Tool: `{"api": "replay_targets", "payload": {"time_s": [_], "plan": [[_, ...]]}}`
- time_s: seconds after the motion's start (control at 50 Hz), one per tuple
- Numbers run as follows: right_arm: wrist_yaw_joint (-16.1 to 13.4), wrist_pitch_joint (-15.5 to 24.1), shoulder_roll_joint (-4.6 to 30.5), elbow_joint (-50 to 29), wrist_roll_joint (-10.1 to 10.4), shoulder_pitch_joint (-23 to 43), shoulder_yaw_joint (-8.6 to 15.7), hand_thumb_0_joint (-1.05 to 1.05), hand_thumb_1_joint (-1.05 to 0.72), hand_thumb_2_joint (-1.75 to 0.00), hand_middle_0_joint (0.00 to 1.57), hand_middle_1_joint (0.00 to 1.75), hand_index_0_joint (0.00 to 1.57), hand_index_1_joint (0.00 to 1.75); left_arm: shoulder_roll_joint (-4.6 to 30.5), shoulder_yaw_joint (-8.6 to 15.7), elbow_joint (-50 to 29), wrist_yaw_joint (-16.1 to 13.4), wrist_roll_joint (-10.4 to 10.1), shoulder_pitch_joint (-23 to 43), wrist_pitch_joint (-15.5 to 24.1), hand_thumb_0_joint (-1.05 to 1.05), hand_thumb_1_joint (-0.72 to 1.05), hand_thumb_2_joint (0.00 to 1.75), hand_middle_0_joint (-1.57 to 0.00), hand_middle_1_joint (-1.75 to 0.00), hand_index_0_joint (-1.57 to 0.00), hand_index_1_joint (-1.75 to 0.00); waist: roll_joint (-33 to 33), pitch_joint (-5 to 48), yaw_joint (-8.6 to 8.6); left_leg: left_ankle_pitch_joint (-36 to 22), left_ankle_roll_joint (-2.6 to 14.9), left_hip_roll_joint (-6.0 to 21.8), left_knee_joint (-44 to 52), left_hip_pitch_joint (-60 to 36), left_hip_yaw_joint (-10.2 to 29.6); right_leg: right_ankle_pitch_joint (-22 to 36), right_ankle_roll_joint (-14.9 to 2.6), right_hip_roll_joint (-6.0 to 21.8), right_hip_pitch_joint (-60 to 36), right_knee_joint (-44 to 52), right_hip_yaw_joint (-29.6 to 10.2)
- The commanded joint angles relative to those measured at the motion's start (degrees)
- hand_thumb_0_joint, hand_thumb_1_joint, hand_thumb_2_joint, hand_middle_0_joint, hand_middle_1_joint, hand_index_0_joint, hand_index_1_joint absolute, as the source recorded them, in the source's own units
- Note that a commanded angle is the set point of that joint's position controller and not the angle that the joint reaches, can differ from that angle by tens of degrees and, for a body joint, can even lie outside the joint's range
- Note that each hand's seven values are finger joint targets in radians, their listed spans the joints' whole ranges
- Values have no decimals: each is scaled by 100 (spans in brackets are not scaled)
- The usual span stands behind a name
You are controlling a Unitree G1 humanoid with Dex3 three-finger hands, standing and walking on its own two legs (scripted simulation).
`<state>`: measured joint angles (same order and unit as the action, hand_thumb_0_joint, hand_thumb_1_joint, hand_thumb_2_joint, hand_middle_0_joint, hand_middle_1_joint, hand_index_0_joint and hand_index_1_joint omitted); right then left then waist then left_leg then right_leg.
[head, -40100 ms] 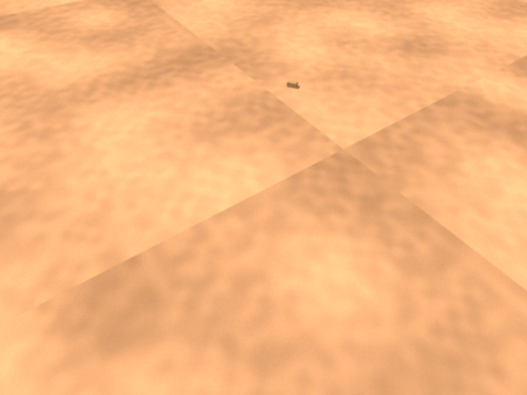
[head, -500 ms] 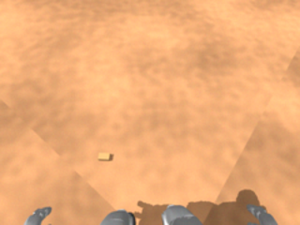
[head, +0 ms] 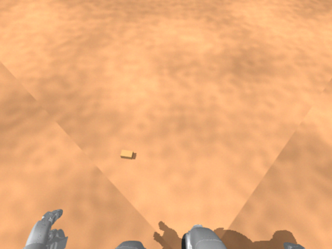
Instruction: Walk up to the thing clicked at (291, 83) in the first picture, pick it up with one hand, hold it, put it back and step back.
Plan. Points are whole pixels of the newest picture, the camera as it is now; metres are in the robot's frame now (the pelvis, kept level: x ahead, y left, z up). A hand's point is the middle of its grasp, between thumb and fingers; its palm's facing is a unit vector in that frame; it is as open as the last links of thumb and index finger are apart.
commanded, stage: step back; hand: left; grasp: from above
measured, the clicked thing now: (127, 154) +0.65 +0.23 -0.74
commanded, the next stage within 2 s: none
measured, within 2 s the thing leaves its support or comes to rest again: neither
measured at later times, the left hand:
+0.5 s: hand out of the picture -0.08 +0.24 -0.13, palm faces -0.07 -0.91 -0.41, open 7.3 cm
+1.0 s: hand out of the picture -0.23 +0.22 -0.14, palm faces -0.07 -0.91 -0.41, open 7.3 cm
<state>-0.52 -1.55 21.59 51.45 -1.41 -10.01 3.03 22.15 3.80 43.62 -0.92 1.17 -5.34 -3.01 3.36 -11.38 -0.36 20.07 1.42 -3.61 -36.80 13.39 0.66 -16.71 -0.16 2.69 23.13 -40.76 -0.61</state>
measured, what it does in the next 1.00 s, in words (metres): walks backwards: right foot, then left foot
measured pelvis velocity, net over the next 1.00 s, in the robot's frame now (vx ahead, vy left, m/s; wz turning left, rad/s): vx -0.34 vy -0.05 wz -0.08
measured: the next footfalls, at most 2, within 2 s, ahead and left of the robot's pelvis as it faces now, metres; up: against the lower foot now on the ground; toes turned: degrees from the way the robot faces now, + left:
right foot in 0.36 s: -0.12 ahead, -0.15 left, +0.00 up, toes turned -2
left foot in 0.66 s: -0.18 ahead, +0.09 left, +0.00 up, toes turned -2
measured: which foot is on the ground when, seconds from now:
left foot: down 0.00-0.38, up 0.40-0.64, down 0.66-1.00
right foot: up 0.00-0.34, down 0.36-0.68, up 0.70-0.98, down 1.00-1.00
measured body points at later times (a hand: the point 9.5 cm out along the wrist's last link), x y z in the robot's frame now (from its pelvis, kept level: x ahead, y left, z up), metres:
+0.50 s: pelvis -0.16 -0.03 +0.01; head -0.11 -0.05 +0.45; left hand -0.08 +0.28 -0.10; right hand -0.07 -0.35 -0.11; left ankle -0.11 +0.11 -0.66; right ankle -0.16 -0.15 -0.72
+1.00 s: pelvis -0.34 -0.05 +0.00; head -0.28 -0.05 +0.44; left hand -0.22 +0.27 -0.12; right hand -0.22 -0.37 -0.11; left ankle -0.22 +0.09 -0.72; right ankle -0.39 -0.17 -0.72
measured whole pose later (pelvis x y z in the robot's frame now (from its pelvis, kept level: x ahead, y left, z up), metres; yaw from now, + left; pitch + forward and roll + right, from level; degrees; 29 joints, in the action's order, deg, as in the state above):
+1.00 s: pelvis -0.34 -0.05 +0.00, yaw -4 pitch -2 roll +0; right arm -0.6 -2.1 22.7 47.0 -1.9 -5.1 2.3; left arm 22.6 4.0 48.7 -0.3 1.3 -9.2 -2.9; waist -0.4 -9.2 -1.2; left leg 10.1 -1.2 4.0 -37.4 25.7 -0.6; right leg -24.5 -0.3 -1.2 12.9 -38.9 -3.1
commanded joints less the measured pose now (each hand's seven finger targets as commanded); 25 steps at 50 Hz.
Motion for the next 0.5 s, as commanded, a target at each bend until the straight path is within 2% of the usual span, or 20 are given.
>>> {"api": "replay_targets", "payload": {"time_s": [0.0,0.02,0.04,0.06,0.1,0.16,0.2,0.24,0.26,0.28,0.3,0.32,0.34,0.36,0.38,0.4,0.42,0.44,0.48], "plan": [[-63,198,1880,-534,-75,-29,474,0,-90,-90,20,30,20,30,1170,427,-408,-120,3,342,35,0,90,90,-20,-30,-20,-30,-997,1062,317,-2786,1465,2437,1649,496,2498,-1906,-96,-795,103,-2675,-1146],[-92,189,1635,-587,-65,308,352,0,-90,-90,20,30,20,30,1028,402,-310,-114,-95,-65,27,0,90,90,-20,-30,-20,-30,-833,1119,0,-3172,1233,2063,1441,105,1815,-1609,-155,-879,384,-2967,-1225],[-125,192,1474,-641,-69,469,313,0,-90,-90,20,30,20,30,1003,394,-193,-110,-124,-300,33,0,90,90,-20,-30,-20,-30,-880,1096,-111,-3284,1080,1882,1334,-26,1492,-1392,-146,-889,536,-3172,-1114],[-138,196,1474,-678,-39,458,324,0,-90,-90,20,30,20,30,1093,433,-122,-99,-98,-442,42,0,90,90,-20,-30,-20,-30,-1059,1063,-138,-3193,1115,1880,1300,38,1390,-1280,-97,-876,492,-3317,-1047],[-133,179,1356,-716,-43,400,324,0,-90,-90,20,30,20,30,1049,451,-59,-67,-54,-582,47,0,90,90,-20,-30,-20,-30,-997,1131,-78,-3145,1240,1829,1185,-332,1300,-1245,96,-806,515,-3148,-938],[-158,172,1391,-705,-36,53,357,0,-90,-90,20,30,20,30,997,419,-133,-23,-25,-446,63,0,90,90,-20,-30,-20,-30,-1048,1205,203,-2881,1338,1819,1131,-771,1259,-1299,250,-710,524,-2232,-754],[-143,153,1471,-749,-37,36,389,0,-90,-90,20,30,20,30,971,387,-120,-3,-28,-523,80,0,90,90,-20,-30,-20,-30,-1215,1370,240,-2669,1322,1833,1100,-893,1218,-1294,256,-605,295,-1529,-557],[-122,109,1520,-790,-56,146,399,0,-90,-90,20,30,20,30,936,377,-38,6,-22,-677,126,0,90,90,-20,-30,-20,-30,-1415,1596,183,-2626,1171,1834,951,-944,1200,-1164,153,-358,-152,-378,-329],[-108,81,1547,-814,-46,153,411,0,-90,-90,20,30,20,30,912,366,20,16,-16,-790,144,0,90,90,-20,-30,-20,-30,-1481,1714,185,-2537,1128,1751,879,-942,1126,-1053,97,-392,-348,62,-178],[-96,47,1629,-831,-27,203,429,0,-90,-90,20,30,20,30,886,374,164,37,-11,-1064,149,0,90,90,-20,-30,-20,-30,-1591,1789,53,-2489,1037,1760,808,-731,1128,-688,19,-382,-760,715,-48],[-90,0,1665,-858,6,400,431,0,-90,-90,20,30,20,30,883,392,366,39,10,-1422,164,0,90,90,-20,-30,-20,-30,-1579,1820,-142,-2365,871,1709,654,-253,1066,-24,-86,-362,-1331,1497,123],[-76,-31,1496,-859,62,458,375,0,-90,-90,20,30,20,30,1043,427,415,30,88,-1476,193,0,90,90,-20,-30,-20,-30,-1258,1669,-157,-1650,521,1466,466,398,959,295,-184,-226,-1581,1671,-178],[-61,-34,1208,-918,91,354,288,0,-90,-90,20,30,20,30,1418,533,300,44,160,-1327,230,0,90,90,-20,-30,-20,-30,-141,1425,-59,-462,138,761,-216,1428,710,-133,-447,553,-1706,1912,-1562],[-142,-18,1065,-1013,133,705,291,0,-90,-90,20,30,20,30,2030,663,105,59,108,-965,181,0,90,90,-20,-30,-20,-30,1288,1123,-347,1279,-165,-191,-1578,1591,245,53,-1375,1761,-566,2414,-2782],[-183,-46,1254,-960,89,668,362,0,-90,-90,20,30,20,30,2125,646,-101,44,143,-592,201,0,90,90,-20,-30,-20,-30,1244,765,-287,1503,-252,-20,-2611,1350,773,190,-1762,2235,343,2588,-3220],[-170,-53,1351,-811,109,457,368,0,-90,-90,20,30,20,30,1797,547,-204,18,81,-231,225,0,90,90,-20,-30,-20,-30,606,716,-71,1122,-231,-139,-3101,1249,1036,553,-1603,1851,405,2336,-2455],[-145,-32,1267,-693,144,159,360,0,-90,-90,20,30,20,30,1516,467,-279,-32,111,215,231,0,90,90,-20,-30,-20,-30,293,735,199,809,-171,-293,-3231,1321,985,1299,-1298,1332,80,1935,-1583],[-141,0,1202,-622,182,-24,318,0,-90,-90,20,30,20,30,1402,479,-278,-51,139,330,227,0,90,90,-20,-30,-20,-30,490,832,272,653,-180,-298,-3211,1262,799,1659,-1141,1105,-125,1727,-1142],[-147,48,1202,-646,113,-67,284,0,-90,-90,20,30,20,30,1406,468,-343,-73,170,128,224,0,90,90,-20,-30,-20,-30,677,982,61,781,-209,-149,-2845,1133,616,2018,-1124,1033,-471,1484,-953]]}}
